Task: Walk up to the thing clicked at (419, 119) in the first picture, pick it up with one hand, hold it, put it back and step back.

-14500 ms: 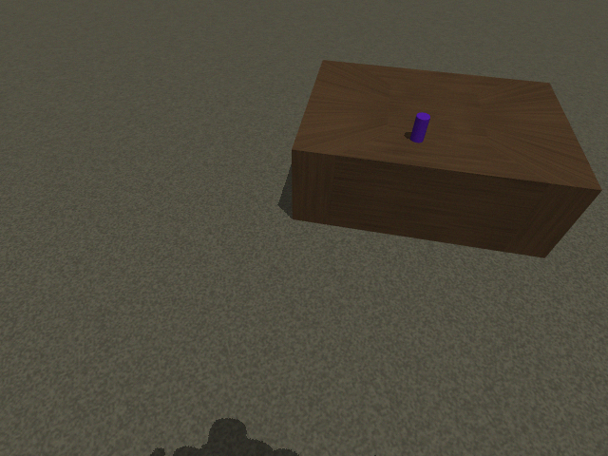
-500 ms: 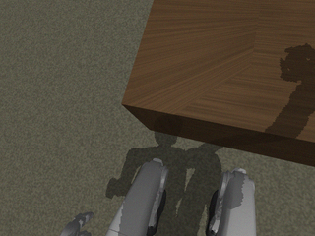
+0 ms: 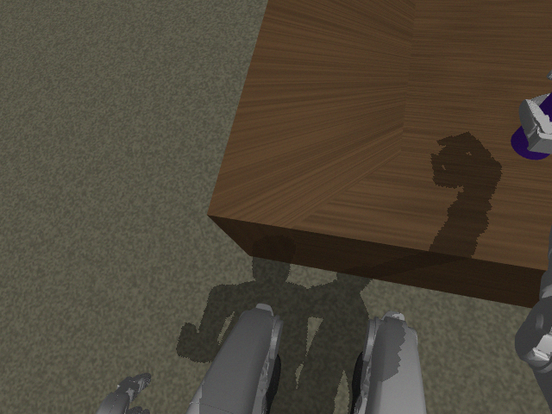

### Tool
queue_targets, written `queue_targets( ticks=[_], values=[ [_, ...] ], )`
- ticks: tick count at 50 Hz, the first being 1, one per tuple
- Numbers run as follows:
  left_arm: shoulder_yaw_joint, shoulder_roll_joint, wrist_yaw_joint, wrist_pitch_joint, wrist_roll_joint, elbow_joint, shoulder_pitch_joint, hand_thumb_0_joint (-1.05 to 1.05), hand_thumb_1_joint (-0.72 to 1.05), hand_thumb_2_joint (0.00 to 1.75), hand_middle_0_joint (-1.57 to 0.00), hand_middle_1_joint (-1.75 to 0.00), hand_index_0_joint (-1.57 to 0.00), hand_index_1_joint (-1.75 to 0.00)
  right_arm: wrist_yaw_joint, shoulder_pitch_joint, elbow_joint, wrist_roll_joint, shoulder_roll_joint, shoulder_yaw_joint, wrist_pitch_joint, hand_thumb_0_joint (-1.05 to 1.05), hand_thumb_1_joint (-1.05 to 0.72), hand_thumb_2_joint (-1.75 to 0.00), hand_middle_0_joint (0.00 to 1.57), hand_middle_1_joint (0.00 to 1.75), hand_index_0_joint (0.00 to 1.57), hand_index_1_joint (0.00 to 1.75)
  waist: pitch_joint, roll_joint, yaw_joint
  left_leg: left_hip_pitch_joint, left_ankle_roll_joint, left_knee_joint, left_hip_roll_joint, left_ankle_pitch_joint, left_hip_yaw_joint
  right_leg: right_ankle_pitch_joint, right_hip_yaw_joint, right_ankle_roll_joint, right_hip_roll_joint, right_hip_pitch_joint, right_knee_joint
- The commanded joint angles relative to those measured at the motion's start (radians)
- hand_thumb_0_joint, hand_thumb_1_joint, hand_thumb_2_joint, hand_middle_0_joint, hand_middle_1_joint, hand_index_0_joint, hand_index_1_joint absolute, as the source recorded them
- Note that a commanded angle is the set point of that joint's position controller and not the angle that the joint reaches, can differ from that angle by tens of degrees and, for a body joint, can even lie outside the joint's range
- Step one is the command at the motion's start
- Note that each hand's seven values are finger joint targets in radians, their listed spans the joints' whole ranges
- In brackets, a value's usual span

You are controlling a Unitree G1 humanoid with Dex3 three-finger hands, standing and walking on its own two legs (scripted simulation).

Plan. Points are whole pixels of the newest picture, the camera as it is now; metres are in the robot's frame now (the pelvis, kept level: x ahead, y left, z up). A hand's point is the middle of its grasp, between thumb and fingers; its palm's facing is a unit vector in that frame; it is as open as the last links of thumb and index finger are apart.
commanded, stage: lift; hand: right
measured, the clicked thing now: out of the picture +0.51 -0.29 +0.02
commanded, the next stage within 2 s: hold in 1.32 s
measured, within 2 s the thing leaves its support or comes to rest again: neither
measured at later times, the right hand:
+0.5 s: hand out of the picture +0.41 -0.25 +0.13, palm faces +0.29 +0.96 -0.02, open 7.2 cm
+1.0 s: hand out of the picture +0.37 -0.22 +0.18, palm faces +0.27 +0.96 -0.01, open 7.2 cm
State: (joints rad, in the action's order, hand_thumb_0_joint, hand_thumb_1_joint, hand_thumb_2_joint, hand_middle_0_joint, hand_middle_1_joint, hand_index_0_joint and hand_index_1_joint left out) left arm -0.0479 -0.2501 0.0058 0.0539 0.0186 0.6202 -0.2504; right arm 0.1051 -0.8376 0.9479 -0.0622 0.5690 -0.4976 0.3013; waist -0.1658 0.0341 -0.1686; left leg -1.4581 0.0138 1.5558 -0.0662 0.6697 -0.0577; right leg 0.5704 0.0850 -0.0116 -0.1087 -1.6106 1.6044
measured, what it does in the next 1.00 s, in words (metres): rises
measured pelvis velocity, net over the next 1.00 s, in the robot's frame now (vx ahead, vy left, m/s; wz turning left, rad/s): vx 0.02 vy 0.00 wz -0.09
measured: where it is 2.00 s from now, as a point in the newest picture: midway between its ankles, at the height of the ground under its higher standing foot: (310, 408)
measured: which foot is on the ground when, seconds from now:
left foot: down 0.00-1.00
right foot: down 0.00-1.00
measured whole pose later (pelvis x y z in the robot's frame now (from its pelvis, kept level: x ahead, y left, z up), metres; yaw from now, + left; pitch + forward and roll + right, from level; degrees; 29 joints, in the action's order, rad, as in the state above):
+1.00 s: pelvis +0.02 +0.00 +0.14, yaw -5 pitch +12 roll +2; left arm 0.00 -0.22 -0.05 -0.04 0.01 0.69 -0.26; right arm -0.01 -0.25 0.56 -0.14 0.21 -0.21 0.38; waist -0.09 0.02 -0.05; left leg -0.68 0.01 0.96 -0.02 0.48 -0.02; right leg 0.39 0.01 -0.01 -0.07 -0.81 0.99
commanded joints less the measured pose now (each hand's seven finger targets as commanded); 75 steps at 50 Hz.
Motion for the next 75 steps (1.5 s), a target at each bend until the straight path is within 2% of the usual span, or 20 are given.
queue_targets(
  ticks=[1, 2, 5, 7, 9, 10, 12, 13, 17, 21, 22, 27, 31, 42, 49, 51, 53, 55, 69, 75],
  values=[
    [0.087, -0.196, -0.014, -0.020, -0.001, -0.043, -0.152, 0.00, 0.89, 0.87, -0.18, -0.28, -0.19, -0.27, -0.004, -0.326, -0.286, -0.045, 0.218, -0.008, 0.095, 0.00, -0.47, -1.40, 1.44, 1.53, 1.46, 1.53, -0.613, 0.215, 0.025, 0.222, -0.042, -0.249, -0.002, -0.368, -0.022, -0.372, 0.019, 0.032, 0.019, 0.715, -0.233],
    [0.088, -0.191, -0.014, -0.021, -0.001, -0.045, -0.151, 0.00, 0.89, 0.87, -0.18, -0.28, -0.20, -0.27, -0.010, -0.334, -0.329, -0.047, 0.241, -0.019, 0.099, 0.00, -0.47, -1.41, 1.44, 1.53, 1.46, 1.53, -0.623, 0.215, 0.037, 0.256, -0.042, -0.276, -0.004, -0.376, -0.012, -0.368, 0.005, 0.037, 0.023, 0.714, -0.240],
    [0.100, -0.194, -0.018, -0.032, -0.006, -0.051, -0.142, 0.00, 0.89, 0.88, -0.18, -0.28, -0.19, -0.28, -0.005, -0.240, -0.319, -0.065, 0.135, 0.035, 0.097, 0.00, -0.47, -1.41, 1.45, 1.54, 1.47, 1.54, -0.584, 0.189, 0.027, 0.304, -0.041, -0.316, -0.004, -0.396, -0.016, -0.386, 0.002, 0.034, 0.031, 0.755, -0.292],
    [0.103, -0.188, -0.018, -0.034, -0.006, -0.054, -0.140, 0.00, 0.89, 0.87, -0.18, -0.28, -0.19, -0.27, -0.016, -0.231, -0.388, -0.064, 0.159, 0.024, 0.111, 0.00, -0.46, -1.39, 1.43, 1.51, 1.45, 1.51, -0.606, 0.190, 0.047, 0.356, -0.040, -0.345, -0.002, -0.424, -0.009, -0.417, -0.005, 0.036, 0.032, 0.799, -0.311],
    [0.103, -0.177, -0.018, -0.045, -0.010, -0.067, -0.121, 0.00, 0.89, 0.87, -0.18, -0.28, -0.19, -0.27, -0.014, -0.149, -0.433, -0.078, 0.070, 0.071, 0.114, 0.00, -0.46, -1.38, 1.42, 1.50, 1.44, 1.50, -0.601, 0.183, 0.051, 0.392, -0.039, -0.379, -0.001, -0.438, -0.006, -0.424, -0.012, 0.034, 0.034, 0.833, -0.339],
    [0.110, -0.188, -0.021, -0.048, -0.011, -0.059, -0.117, 0.00, 0.89, 0.87, -0.18, -0.28, -0.19, -0.27, -0.026, -0.179, -0.466, -0.081, 0.118, 0.039, 0.120, 0.00, -0.45, -1.38, 1.41, 1.50, 1.43, 1.50, -0.579, 0.190, 0.063, 0.391, -0.041, -0.395, -0.001, -0.403, -0.005, -0.395, -0.012, 0.032, 0.033, 0.852, -0.366],
    [0.105, -0.167, -0.022, -0.057, -0.014, -0.061, -0.102, 0.00, 0.89, 0.88, -0.18, -0.28, -0.19, -0.27, -0.031, -0.079, -0.477, -0.089, 0.028, 0.086, 0.124, 0.00, -0.47, -1.38, 1.41, 1.50, 1.43, 1.50, -0.552, 0.163, 0.063, 0.445, -0.038, -0.429, 0.001, -0.420, -0.005, -0.393, -0.017, 0.030, 0.039, 0.865, -0.400],
    [0.111, -0.170, -0.024, -0.059, -0.012, -0.051, -0.106, 0.00, 0.88, 0.88, -0.18, -0.28, -0.19, -0.28, -0.043, -0.114, -0.517, -0.087, 0.061, 0.074, 0.129, 0.00, -0.47, -1.38, 1.40, 1.49, 1.42, 1.49, -0.541, 0.159, 0.066, 0.468, -0.037, -0.442, 0.001, -0.428, 0.002, -0.392, -0.020, 0.033, 0.039, 0.865, -0.410],
    [0.108, -0.152, -0.029, -0.077, -0.011, -0.040, -0.083, 0.00, 0.88, 0.89, -0.19, -0.28, -0.19, -0.28, -0.070, -0.027, -0.506, -0.088, -0.039, 0.126, 0.137, 0.00, -0.45, -1.37, 1.37, 1.47, 1.40, 1.47, -0.437, 0.135, 0.068, 0.516, -0.038, -0.500, 0.006, -0.409, 0.007, -0.349, -0.031, 0.028, 0.045, 0.888, -0.485],
    [0.111, -0.148, -0.035, -0.088, -0.007, -0.037, -0.061, 0.00, 0.88, 0.89, -0.19, -0.29, -0.19, -0.28, -0.087, -0.031, -0.577, -0.076, -0.025, 0.135, 0.159, 0.00, -0.51, -1.37, 1.38, 1.47, 1.40, 1.47, -0.387, 0.145, 0.080, 0.578, -0.039, -0.558, 0.012, -0.375, 0.020, -0.291, -0.043, 0.022, 0.049, 0.918, -0.552],
    [0.111, -0.146, -0.037, -0.094, -0.007, -0.039, -0.054, 0.00, 0.88, 0.89, -0.19, -0.29, -0.19, -0.28, -0.083, 0.005, -0.541, -0.076, -0.095, 0.188, 0.155, 0.00, -0.51, -1.36, 1.37, 1.46, 1.39, 1.46, -0.369, 0.115, 0.065, 0.590, -0.036, -0.578, 0.014, -0.372, 0.018, -0.282, -0.044, 0.022, 0.050, 0.934, -0.567],
    [0.112, -0.139, -0.038, -0.106, -0.007, -0.036, -0.038, 0.00, 0.89, 0.88, -0.19, -0.29, -0.19, -0.28, -0.086, 0.142, -0.517, -0.085, -0.133, 0.192, 0.153, 0.00, -0.48, -1.37, 1.38, 1.48, 1.40, 1.48, -0.323, 0.082, 0.091, 0.651, -0.036, -0.618, 0.016, -0.382, 0.014, -0.299, -0.046, 0.018, 0.056, 0.972, -0.622],
    [0.109, -0.133, -0.041, -0.110, -0.009, -0.042, -0.027, 0.00, 0.89, 0.88, -0.19, -0.29, -0.19, -0.28, -0.092, 0.113, -0.608, -0.096, -0.112, 0.177, 0.160, 0.00, -0.45, -1.38, 1.38, 1.49, 1.41, 1.49, -0.319, 0.079, 0.104, 0.698, -0.035, -0.652, 0.021, -0.377, 0.016, -0.291, -0.047, 0.019, 0.057, 1.007, -0.663],
    [0.110, -0.123, -0.060, -0.127, -0.011, -0.039, -0.023, 0.00, 0.91, 0.87, -0.18, -0.29, -0.19, -0.28, -0.104, 0.237, -0.615, -0.097, -0.205, 0.248, 0.172, 0.00, -0.45, -1.35, 1.36, 1.46, 1.39, 1.46, -0.271, 0.034, 0.102, 0.791, -0.027, -0.729, 0.027, -0.410, 0.026, -0.307, -0.067, 0.020, 0.065, 1.088, -0.733],
    [0.105, -0.110, -0.065, -0.127, -0.010, -0.038, -0.015, 0.00, 0.91, 0.87, -0.18, -0.29, -0.19, -0.27, -0.122, 0.218, -0.711, -0.098, -0.177, 0.228, 0.187, 0.00, -0.46, -1.36, 1.37, 1.48, 1.40, 1.48, -0.255, 0.052, 0.129, 0.842, -0.028, -0.758, 0.031, -0.438, 0.032, -0.342, -0.072, 0.018, 0.065, 1.119, -0.767],
    [0.106, -0.110, -0.065, -0.129, -0.011, -0.041, -0.008, 0.00, 0.90, 0.88, -0.18, -0.29, -0.19, -0.28, -0.117, 0.291, -0.642, -0.098, -0.227, 0.255, 0.180, 0.00, -0.47, -1.36, 1.37, 1.47, 1.40, 1.47, -0.207, 0.014, 0.123, 0.851, -0.024, -0.773, 0.031, -0.424, 0.029, -0.322, -0.075, 0.020, 0.065, 1.108, -0.780],
    [0.110, -0.114, -0.065, -0.127, -0.009, -0.043, -0.004, 0.00, 0.91, 0.87, -0.18, -0.29, -0.19, -0.28, -0.122, 0.241, -0.711, -0.094, -0.173, 0.223, 0.189, 0.00, -0.46, -1.35, 1.37, 1.47, 1.39, 1.47, -0.232, 0.049, 0.138, 0.868, -0.025, -0.777, 0.035, -0.440, 0.037, -0.338, -0.078, 0.019, 0.067, 1.124, -0.787],
    [0.110, -0.113, -0.067, -0.128, -0.011, -0.047, -0.007, 0.00, 0.91, 0.87, -0.18, -0.28, -0.19, -0.27, -0.116, 0.305, -0.646, -0.096, -0.237, 0.266, 0.175, 0.00, -0.47, -1.35, 1.37, 1.46, 1.40, 1.46, -0.206, 0.002, 0.118, 0.875, -0.019, -0.790, 0.034, -0.462, 0.034, -0.355, -0.079, 0.022, 0.067, 1.128, -0.788],
    [0.109, -0.105, -0.064, -0.121, -0.011, -0.043, 0.007, 0.00, 0.90, 0.87, -0.18, -0.29, -0.19, -0.28, -0.120, 0.320, -0.713, -0.098, -0.241, 0.273, 0.176, 0.00, -0.47, -1.35, 1.37, 1.46, 1.40, 1.46, -0.240, -0.011, 0.130, 0.953, -0.003, -0.813, 0.049, -0.614, 0.051, -0.478, -0.092, 0.030, 0.072, 1.197, -0.791],
    [0.104, -0.099, -0.063, -0.120, -0.013, -0.054, 0.032, 0.00, 0.91, 0.87, -0.19, -0.29, -0.19, -0.28, -0.121, 0.380, -0.678, -0.096, -0.267, 0.290, 0.165, 0.00, -0.42, -1.35, 1.36, 1.47, 1.39, 1.47, -0.171, -0.016, 0.136, 0.956, -0.006, -0.837, 0.049, -0.559, 0.045, -0.430, -0.094, 0.027, 0.074, 1.188, -0.825]
  ],
)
